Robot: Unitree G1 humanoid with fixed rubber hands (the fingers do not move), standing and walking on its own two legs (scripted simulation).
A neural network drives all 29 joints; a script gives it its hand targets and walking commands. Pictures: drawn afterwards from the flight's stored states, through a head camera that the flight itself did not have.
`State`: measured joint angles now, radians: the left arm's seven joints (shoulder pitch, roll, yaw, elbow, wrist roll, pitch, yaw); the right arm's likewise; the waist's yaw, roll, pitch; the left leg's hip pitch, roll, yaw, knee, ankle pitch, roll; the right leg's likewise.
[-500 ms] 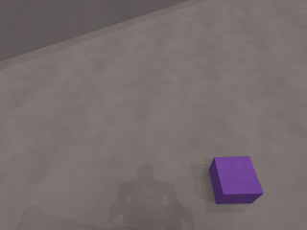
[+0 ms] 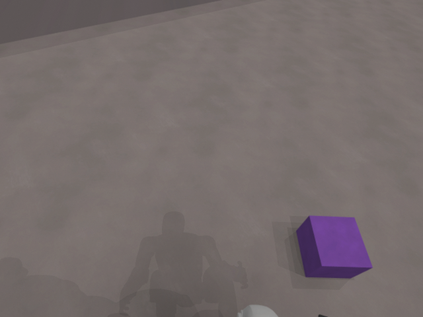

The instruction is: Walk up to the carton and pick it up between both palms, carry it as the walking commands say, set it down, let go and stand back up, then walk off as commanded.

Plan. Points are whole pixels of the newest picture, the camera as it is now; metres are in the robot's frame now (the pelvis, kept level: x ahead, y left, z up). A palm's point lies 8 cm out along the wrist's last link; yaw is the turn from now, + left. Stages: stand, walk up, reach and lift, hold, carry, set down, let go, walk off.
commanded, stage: walk off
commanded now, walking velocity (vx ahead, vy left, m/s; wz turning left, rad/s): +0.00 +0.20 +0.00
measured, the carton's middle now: (330, 247) +0.48 -0.59 -0.67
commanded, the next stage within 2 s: none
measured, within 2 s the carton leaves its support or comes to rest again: neither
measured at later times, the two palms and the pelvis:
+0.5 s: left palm out of the picture +0.01 +0.33 -0.11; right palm out of the picture +0.04 -0.16 -0.15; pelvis +0.01 +0.09 +0.01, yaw +1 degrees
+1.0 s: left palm out of the picture +0.07 +0.45 -0.13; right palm out of the picture +0.04 -0.02 -0.16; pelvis +0.00 +0.21 -0.01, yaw -1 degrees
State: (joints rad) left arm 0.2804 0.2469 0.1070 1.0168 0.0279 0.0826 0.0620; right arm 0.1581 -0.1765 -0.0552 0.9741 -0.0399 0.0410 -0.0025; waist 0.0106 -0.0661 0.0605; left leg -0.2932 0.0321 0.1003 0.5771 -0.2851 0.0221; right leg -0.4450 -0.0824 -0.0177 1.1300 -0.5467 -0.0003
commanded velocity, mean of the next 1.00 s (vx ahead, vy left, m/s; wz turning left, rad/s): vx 0.00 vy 0.20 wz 0.00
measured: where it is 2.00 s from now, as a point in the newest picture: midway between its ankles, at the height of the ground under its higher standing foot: outside the picture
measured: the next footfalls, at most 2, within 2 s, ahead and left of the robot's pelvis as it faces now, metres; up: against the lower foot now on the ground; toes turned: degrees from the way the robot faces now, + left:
right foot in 0.22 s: +0.03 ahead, -0.03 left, +0.00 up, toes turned -9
left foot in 0.64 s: +0.07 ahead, +0.30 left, +0.00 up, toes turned +5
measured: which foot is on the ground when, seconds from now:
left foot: down 0.00-0.24, up 0.26-0.62, down 0.64-0.98, up 1.00-1.00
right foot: up 0.00-0.20, down 0.22-0.66, up 0.68-0.94, down 0.96-1.00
